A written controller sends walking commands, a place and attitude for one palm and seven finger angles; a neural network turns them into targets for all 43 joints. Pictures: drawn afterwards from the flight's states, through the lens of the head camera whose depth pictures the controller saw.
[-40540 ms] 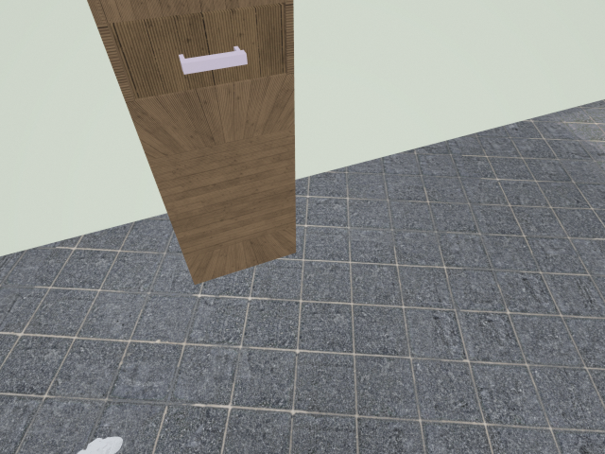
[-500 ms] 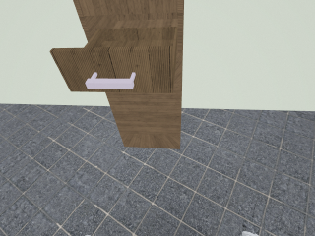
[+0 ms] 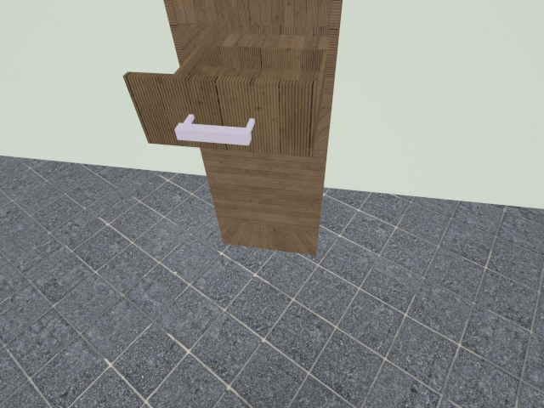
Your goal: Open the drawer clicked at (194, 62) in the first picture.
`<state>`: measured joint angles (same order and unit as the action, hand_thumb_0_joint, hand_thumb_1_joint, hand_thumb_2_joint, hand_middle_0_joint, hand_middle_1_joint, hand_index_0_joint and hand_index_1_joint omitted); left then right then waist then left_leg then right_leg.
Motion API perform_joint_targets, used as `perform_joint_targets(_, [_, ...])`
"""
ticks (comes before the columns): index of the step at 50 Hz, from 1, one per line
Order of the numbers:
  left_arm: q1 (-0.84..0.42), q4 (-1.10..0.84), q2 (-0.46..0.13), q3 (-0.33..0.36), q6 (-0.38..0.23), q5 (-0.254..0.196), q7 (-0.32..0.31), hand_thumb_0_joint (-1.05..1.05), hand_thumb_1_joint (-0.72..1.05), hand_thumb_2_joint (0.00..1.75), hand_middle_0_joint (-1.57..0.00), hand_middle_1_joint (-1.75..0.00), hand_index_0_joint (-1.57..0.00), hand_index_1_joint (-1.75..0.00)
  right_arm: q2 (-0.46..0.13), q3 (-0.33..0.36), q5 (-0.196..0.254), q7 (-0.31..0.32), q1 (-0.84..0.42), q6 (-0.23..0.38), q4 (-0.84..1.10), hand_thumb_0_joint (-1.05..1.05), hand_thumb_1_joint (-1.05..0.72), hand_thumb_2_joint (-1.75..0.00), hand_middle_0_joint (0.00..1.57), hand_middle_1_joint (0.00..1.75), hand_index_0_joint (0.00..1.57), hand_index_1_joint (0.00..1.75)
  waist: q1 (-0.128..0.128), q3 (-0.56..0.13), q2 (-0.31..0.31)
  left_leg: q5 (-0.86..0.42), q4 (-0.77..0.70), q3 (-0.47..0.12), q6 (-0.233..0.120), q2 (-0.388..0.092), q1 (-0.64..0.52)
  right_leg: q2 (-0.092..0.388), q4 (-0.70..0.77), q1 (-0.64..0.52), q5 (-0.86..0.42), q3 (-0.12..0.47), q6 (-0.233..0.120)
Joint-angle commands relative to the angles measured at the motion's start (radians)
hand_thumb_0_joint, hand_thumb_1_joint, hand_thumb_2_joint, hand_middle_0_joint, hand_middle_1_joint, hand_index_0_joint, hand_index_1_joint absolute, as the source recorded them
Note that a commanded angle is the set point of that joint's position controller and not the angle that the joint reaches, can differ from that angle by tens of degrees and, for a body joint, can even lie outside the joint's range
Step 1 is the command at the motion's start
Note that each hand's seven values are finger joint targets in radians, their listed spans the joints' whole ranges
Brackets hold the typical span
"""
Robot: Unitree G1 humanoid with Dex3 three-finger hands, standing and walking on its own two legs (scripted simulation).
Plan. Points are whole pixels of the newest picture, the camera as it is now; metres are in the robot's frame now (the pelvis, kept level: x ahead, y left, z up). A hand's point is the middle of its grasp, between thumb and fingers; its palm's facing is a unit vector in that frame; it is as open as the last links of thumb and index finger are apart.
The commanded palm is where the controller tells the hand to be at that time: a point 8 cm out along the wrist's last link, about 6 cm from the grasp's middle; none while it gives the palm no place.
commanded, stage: let the arm hang, fingers relaxed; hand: left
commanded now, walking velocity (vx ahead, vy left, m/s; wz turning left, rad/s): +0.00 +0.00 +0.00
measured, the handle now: (216, 127) +0.60 +0.15 +0.11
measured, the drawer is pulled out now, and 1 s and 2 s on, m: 0.30 0.30 0.30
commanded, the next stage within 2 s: look to check the result in 0.32 s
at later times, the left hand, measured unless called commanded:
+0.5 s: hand out of the picture +0.01 +0.17 -0.18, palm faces +0.05 -0.98 -0.20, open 7.4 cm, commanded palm none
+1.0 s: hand out of the picture +0.03 +0.17 -0.17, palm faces +0.04 -0.98 -0.20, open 7.4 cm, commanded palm none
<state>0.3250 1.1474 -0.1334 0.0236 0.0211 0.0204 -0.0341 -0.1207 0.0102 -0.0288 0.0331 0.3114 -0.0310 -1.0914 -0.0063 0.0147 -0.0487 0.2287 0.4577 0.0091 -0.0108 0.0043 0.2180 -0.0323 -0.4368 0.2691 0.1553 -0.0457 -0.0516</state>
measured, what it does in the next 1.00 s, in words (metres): stands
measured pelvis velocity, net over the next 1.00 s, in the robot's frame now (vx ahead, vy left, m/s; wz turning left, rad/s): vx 0.04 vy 0.01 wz -0.01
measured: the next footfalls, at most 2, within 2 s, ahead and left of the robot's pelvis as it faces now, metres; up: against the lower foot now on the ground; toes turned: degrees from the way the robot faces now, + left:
none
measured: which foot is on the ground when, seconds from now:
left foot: down 0.00-1.00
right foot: down 0.00-1.00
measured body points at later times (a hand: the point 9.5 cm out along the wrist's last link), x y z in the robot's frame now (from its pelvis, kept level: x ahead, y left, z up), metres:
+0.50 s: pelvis +0.00 +0.00 +0.00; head +0.01 -0.01 +0.45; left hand +0.01 +0.22 -0.16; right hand -0.08 -0.21 -0.16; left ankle +0.03 +0.12 -0.74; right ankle +0.07 -0.08 -0.74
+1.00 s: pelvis +0.04 +0.01 +0.00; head +0.06 +0.00 +0.45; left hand +0.03 +0.22 -0.16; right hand +0.03 -0.20 -0.16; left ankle +0.03 +0.12 -0.74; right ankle +0.07 -0.08 -0.74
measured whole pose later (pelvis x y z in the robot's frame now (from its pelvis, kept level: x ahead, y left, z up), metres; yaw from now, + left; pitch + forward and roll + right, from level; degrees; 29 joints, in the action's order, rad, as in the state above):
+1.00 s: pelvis +0.04 +0.01 +0.00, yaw -1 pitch +0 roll +0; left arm 0.26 1.15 -0.12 0.03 0.00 0.01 -0.04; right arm -0.12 0.01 -0.02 0.05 0.29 0.00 -1.12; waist 0.00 0.05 -0.02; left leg 0.24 0.41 0.01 -0.01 0.01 0.17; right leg -0.03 -0.41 0.23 0.18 -0.04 -0.05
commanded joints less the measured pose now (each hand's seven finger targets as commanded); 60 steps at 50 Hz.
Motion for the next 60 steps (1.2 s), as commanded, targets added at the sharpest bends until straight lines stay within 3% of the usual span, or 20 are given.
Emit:
perform_joint_targets(1, [0.035, -0.037, -0.106, 0.022, -0.014, -0.004, -0.005, 0.00, 0.90, 0.90, -0.20, -0.30, -0.20, -0.30, -0.068, 0.021, 0.005, 0.003, 0.122, 0.004, 0.008, 0.00, -0.90, -0.90, 0.20, 0.30, 0.20, 0.30, 0.018, 0.131, 0.124, 0.171, -0.073, -0.060, -0.038, -0.056, 0.091, 0.127, 0.197, 0.080, 0.375, 0.190, 0.001])
perform_joint_targets(3, [0.019, -0.046, -0.109, 0.025, -0.017, -0.006, -0.007, 0.00, 0.90, 0.90, -0.20, -0.30, -0.20, -0.30, -0.060, 0.020, 0.005, 0.003, 0.140, 0.006, 0.002, 0.00, -0.90, -0.90, 0.20, 0.30, 0.20, 0.30, 0.019, 0.118, 0.143, 0.146, -0.065, -0.050, -0.036, -0.056, 0.076, 0.129, 0.206, 0.078, 0.383, 0.188, 0.003])
perform_joint_targets(8, [-0.011, -0.068, -0.119, 0.036, -0.011, -0.005, -0.008, 0.00, 0.90, 0.90, -0.20, -0.30, -0.20, -0.30, -0.053, 0.022, 0.000, 0.003, 0.150, 0.005, -0.004, 0.00, -0.90, -0.90, 0.20, 0.30, 0.20, 0.30, 0.015, 0.124, 0.064, 0.201, -0.076, -0.065, -0.037, -0.058, 0.117, 0.121, 0.204, 0.075, 0.415, 0.190, 0.002])
perform_joint_targets(12, [-0.020, -0.068, -0.115, 0.039, -0.013, -0.008, -0.003, 0.00, 0.90, 0.90, -0.20, -0.30, -0.20, -0.30, -0.050, 0.021, -0.001, 0.007, 0.151, 0.014, -0.004, 0.00, -0.90, -0.90, 0.20, 0.30, 0.20, 0.30, 0.010, 0.117, 0.020, 0.166, -0.101, -0.083, -0.038, -0.064, 0.149, 0.117, 0.167, 0.013, 0.314, 0.181, -0.002])
perform_joint_targets(16, [-0.030, -0.065, -0.125, 0.042, -0.015, -0.008, -0.003, 0.00, 0.90, 0.90, -0.20, -0.30, -0.20, -0.30, -0.055, 0.023, 0.001, 0.008, 0.165, 0.015, -0.006, 0.00, -0.90, -0.90, 0.20, 0.30, 0.20, 0.30, 0.012, 0.074, 0.029, 0.169, -0.098, -0.077, -0.031, -0.063, 0.128, 0.127, 0.178, -0.018, 0.328, 0.180, -0.005])
perform_joint_targets(20, [-0.041, -0.059, -0.118, 0.043, -0.014, -0.008, -0.004, 0.00, 0.90, 0.90, -0.20, -0.30, -0.20, -0.30, -0.049, 0.023, 0.000, 0.008, 0.179, 0.011, -0.012, 0.00, -0.90, -0.90, 0.20, 0.30, 0.20, 0.30, 0.018, 0.094, 0.050, 0.158, -0.092, -0.075, -0.031, -0.059, 0.116, 0.132, 0.190, 0.012, 0.348, 0.180, -0.008])
perform_joint_targets(27, [-0.021, -0.039, -0.095, 0.037, -0.019, -0.009, -0.005, 0.00, 0.90, 0.90, -0.20, -0.30, -0.20, -0.30, -0.054, 0.022, 0.004, 0.013, 0.166, 0.020, -0.011, 0.00, -0.90, -0.90, 0.20, 0.30, 0.20, 0.30, 0.014, 0.085, 0.016, 0.145, -0.133, -0.096, -0.034, -0.082, 0.107, 0.115, 0.153, -0.018, 0.248, 0.154, -0.004])
perform_joint_targets(33, [-0.004, -0.029, -0.087, 0.032, -0.024, -0.008, -0.007, 0.00, 0.90, 0.90, -0.20, -0.30, -0.20, -0.30, -0.056, 0.022, 0.010, 0.013, 0.146, 0.023, -0.005, 0.00, -0.90, -0.90, 0.20, 0.30, 0.20, 0.30, 0.014, 0.090, 0.048, 0.106, -0.137, -0.095, -0.033, -0.089, 0.081, 0.111, 0.142, -0.016, 0.194, 0.141, -0.001])
perform_joint_targets(41, [0.005, -0.023, -0.074, 0.023, -0.034, -0.009, -0.008, 0.00, 0.90, 0.90, -0.20, -0.30, -0.20, -0.30, -0.060, 0.019, 0.012, 0.014, 0.109, 0.033, -0.005, 0.00, -0.90, -0.90, 0.20, 0.30, 0.20, 0.30, 0.019, 0.064, 0.040, 0.007, -0.131, -0.087, -0.030, -0.097, 0.023, 0.117, 0.122, -0.036, 0.072, 0.132, -0.001])
perform_joint_targets(43, [0.011, -0.026, -0.078, 0.021, -0.036, -0.009, -0.009, 0.00, 0.90, 0.90, -0.20, -0.30, -0.20, -0.30, -0.065, 0.020, 0.015, 0.014, 0.096, 0.034, -0.006, 0.00, -0.90, -0.90, 0.20, 0.30, 0.20, 0.30, 0.017, 0.057, 0.061, -0.014, -0.125, -0.082, -0.028, -0.101, 0.005, 0.113, 0.119, -0.043, 0.048, 0.130, 0.000])
perform_joint_targets(60, [-0.018, -0.027, -0.111, 0.015, -0.040, -0.014, -0.010, 0.00, 0.90, 0.90, -0.20, -0.30, -0.20, -0.30, -0.090, 0.015, 0.017, 0.019, 0.051, 0.037, -0.024, 0.00, -0.90, -0.90, 0.20, 0.30, 0.20, 0.30, 0.019, 0.017, 0.035, -0.153, -0.113, -0.063, -0.014, -0.103, -0.063, 0.131, 0.096, -0.125, -0.174, 0.118, -0.002])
